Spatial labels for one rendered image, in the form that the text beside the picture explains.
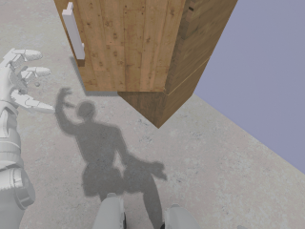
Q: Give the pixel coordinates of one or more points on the cupboard door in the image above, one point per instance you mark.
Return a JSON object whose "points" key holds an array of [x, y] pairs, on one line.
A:
{"points": [[128, 44]]}

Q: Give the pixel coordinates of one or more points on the right robot thigh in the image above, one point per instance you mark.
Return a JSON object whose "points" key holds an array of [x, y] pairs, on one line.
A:
{"points": [[180, 218]]}

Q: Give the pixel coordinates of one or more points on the left robot thigh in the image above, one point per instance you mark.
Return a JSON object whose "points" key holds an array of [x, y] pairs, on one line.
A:
{"points": [[110, 214]]}

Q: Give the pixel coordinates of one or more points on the left robot forearm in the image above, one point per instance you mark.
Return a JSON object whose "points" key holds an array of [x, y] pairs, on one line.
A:
{"points": [[10, 140]]}

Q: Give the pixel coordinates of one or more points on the robot thigh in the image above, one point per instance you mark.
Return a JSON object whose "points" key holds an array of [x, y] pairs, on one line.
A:
{"points": [[180, 218], [110, 214]]}

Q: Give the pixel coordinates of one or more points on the left robot upper arm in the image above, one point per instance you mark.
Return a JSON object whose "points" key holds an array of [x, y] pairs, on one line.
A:
{"points": [[16, 194]]}

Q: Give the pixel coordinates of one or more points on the left robot hand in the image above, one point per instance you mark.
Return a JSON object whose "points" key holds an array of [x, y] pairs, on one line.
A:
{"points": [[9, 81]]}

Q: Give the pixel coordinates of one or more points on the handle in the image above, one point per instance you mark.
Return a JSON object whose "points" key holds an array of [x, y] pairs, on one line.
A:
{"points": [[73, 32]]}

